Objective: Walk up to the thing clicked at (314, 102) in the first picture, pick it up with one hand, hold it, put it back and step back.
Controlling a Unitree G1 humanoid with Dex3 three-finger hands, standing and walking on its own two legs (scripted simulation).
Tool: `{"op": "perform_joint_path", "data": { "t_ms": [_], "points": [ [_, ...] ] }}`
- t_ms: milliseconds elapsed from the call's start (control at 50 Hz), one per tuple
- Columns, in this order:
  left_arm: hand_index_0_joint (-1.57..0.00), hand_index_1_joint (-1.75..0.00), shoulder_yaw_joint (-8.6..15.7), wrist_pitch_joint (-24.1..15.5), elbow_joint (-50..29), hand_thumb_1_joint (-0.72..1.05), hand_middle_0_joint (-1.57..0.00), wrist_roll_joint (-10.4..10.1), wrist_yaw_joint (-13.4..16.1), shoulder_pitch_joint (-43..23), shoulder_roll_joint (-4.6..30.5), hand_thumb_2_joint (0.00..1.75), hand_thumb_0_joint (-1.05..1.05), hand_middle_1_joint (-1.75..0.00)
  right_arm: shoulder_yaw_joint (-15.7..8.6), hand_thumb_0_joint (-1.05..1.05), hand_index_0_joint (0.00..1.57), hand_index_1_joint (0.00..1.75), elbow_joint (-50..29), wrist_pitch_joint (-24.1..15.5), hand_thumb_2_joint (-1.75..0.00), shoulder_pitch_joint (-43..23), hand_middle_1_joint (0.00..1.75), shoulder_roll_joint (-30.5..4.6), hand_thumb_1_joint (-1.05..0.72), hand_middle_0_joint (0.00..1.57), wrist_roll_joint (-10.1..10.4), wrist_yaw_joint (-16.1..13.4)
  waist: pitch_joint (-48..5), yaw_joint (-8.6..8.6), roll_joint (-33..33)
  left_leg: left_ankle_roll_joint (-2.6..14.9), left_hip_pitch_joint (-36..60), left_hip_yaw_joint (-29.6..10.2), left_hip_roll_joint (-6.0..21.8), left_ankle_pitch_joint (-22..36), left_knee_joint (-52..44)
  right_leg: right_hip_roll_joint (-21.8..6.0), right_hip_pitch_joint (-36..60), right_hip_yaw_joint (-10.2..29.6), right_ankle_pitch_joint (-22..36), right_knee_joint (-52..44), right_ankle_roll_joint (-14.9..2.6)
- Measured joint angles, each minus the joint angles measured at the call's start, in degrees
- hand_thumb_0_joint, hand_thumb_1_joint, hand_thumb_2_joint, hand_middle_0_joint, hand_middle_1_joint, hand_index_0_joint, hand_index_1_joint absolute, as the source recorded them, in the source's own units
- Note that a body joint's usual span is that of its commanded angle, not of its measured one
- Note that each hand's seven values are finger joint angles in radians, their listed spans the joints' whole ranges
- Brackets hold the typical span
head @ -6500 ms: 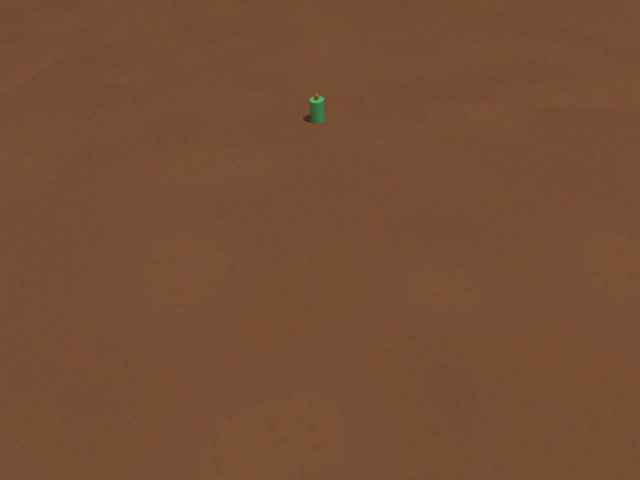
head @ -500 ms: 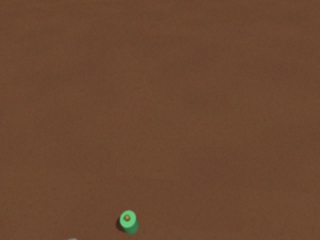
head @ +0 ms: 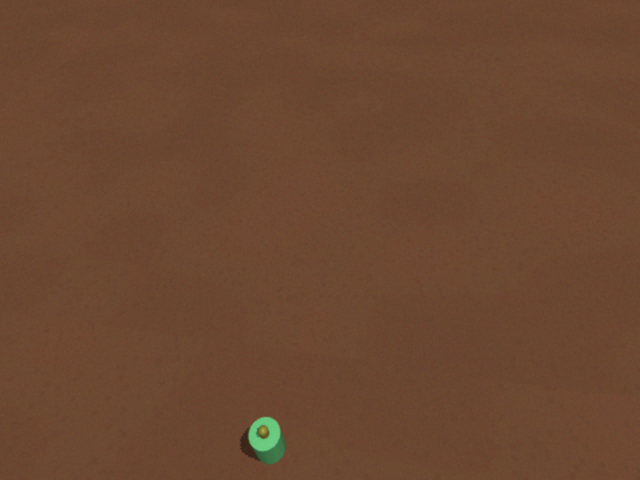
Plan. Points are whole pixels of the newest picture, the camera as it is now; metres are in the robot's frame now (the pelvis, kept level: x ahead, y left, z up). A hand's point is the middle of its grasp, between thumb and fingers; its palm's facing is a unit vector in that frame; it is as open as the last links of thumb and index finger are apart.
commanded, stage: walk up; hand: left
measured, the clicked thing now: (266, 438) +0.39 +0.21 -0.70
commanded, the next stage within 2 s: stand in 0.26 s
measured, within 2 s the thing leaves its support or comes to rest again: neither
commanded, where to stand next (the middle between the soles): +0.04 +0.00 m, yaw -1 degrees
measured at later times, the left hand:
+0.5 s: hand out of the picture +0.09 +0.25 -0.15, palm faces -0.01 -0.94 -0.34, open 7.4 cm
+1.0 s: hand out of the picture +0.08 +0.24 -0.15, palm faces -0.03 -0.94 -0.35, open 7.4 cm
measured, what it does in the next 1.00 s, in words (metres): stands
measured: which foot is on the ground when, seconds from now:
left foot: down 0.00-1.00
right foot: down 0.00-1.00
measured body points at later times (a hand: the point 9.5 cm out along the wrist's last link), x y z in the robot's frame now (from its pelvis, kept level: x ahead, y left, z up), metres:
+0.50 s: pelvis +0.00 +0.00 +0.00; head +0.01 -0.01 +0.45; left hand +0.09 +0.30 -0.13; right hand +0.10 -0.30 -0.13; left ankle +0.02 +0.13 -0.75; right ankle -0.01 -0.13 -0.75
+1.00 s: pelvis +0.00 -0.01 +0.00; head +0.00 -0.01 +0.45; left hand +0.08 +0.29 -0.13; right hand +0.07 -0.31 -0.13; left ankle +0.02 +0.13 -0.75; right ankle -0.01 -0.13 -0.75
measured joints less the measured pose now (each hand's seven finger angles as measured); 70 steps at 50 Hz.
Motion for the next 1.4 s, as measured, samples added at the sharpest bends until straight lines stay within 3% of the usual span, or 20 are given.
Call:
{"op": "perform_joint_path", "data": {
  "t_ms": [480,1400],
  "points": [
    [-0.21,-0.30,-0.5,-0.4,-0.7,0.91,-0.21,-0.1,0.5,-1.4,-0.5,0.90,0.01,-0.30,-0.3,0.01,0.21,0.30,-0.6,0.3,-0.90,-2.2,0.30,-0.1,-0.90,0.21,0.1,-0.3,-0.1,-0.38,0.0,-0.25,1.7,0.4,0.1,1.0,-2.7,0.0,1.1,0.3,0.5,-1.7,-0.03],
    [-0.21,-0.30,-0.6,-0.2,-1.0,0.91,-0.21,-0.1,0.3,0.6,-0.2,0.90,0.01,-0.30,0.2,0.01,0.21,0.30,-0.4,0.3,-0.90,0.7,0.30,-0.3,-0.90,0.21,-0.1,-0.2,-0.3,-0.51,0.1,-1.02,2.4,0.9,1.0,1.4,-3.5,0.9,1.0,0.9,0.6,-1.4,-0.86]
  ]
}}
